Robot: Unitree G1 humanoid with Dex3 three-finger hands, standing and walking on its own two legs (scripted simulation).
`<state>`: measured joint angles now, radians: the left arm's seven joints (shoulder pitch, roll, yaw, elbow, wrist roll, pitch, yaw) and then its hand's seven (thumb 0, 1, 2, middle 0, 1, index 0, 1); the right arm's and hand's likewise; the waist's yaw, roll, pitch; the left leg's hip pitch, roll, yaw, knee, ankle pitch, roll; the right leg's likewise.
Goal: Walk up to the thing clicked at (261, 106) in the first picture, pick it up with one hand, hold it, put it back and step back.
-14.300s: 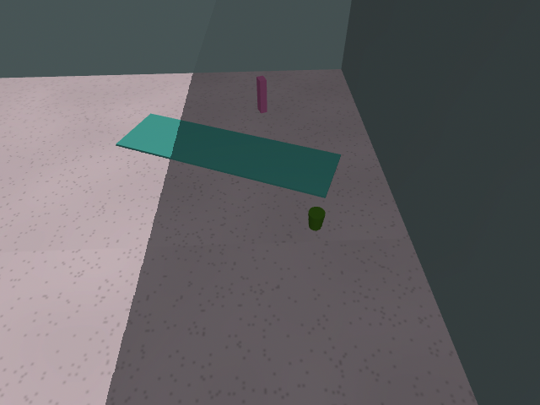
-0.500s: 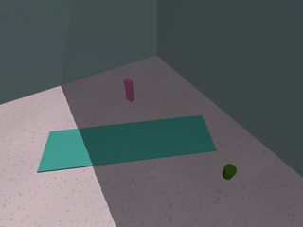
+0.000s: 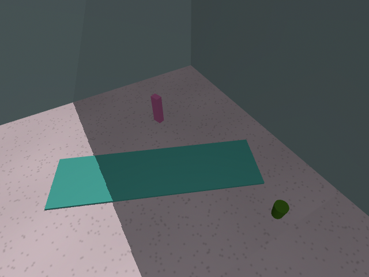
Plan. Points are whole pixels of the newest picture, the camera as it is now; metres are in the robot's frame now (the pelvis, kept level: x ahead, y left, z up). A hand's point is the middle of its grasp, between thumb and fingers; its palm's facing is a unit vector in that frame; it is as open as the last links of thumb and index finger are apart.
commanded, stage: stand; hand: left
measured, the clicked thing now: (157, 108) +1.44 +0.26 -0.67
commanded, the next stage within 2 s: walk up in 0.52 s
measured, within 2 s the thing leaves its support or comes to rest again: neither
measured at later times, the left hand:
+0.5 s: hand out of the picture +0.08 +0.26 -0.16, palm faces -0.03 -0.94 -0.35, open 7.4 cm
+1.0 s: hand out of the picture +0.11 +0.35 -0.18, palm faces +0.00 -0.94 -0.35, open 7.4 cm
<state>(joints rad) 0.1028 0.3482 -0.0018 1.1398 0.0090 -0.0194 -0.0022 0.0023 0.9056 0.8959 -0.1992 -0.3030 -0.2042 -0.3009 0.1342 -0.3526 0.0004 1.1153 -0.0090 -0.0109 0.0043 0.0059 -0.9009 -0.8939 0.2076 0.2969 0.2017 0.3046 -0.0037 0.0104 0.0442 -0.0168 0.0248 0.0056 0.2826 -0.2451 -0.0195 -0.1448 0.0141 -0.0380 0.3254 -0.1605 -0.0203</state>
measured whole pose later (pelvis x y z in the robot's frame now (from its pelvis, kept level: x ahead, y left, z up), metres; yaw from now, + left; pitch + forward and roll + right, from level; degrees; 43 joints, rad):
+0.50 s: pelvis +0.00 +0.00 +0.00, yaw +0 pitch -1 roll +0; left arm 0.10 0.35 0.00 1.14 0.01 -0.02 0.00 0.00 0.91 0.90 -0.20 -0.30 -0.20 -0.30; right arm 0.13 -0.35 0.00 1.11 -0.01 -0.01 0.00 0.01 -0.90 -0.89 0.21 0.30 0.20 0.30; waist 0.00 0.01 0.05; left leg -0.01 0.02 0.01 0.27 -0.24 -0.01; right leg -0.14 0.01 -0.04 0.32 -0.16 -0.02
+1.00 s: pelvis +0.10 +0.07 -0.02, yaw +0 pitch -3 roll +0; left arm 0.30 0.45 0.07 1.03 0.03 0.00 -0.06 0.01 0.91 0.90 -0.20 -0.30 -0.20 -0.30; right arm 0.22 -0.41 -0.10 0.93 -0.03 -0.09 0.06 0.00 -0.90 -0.89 0.21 0.30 0.20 0.30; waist 0.02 -0.05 0.05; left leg -0.24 0.02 0.10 0.59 -0.30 0.04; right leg -0.31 0.01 0.06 1.02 -0.46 -0.04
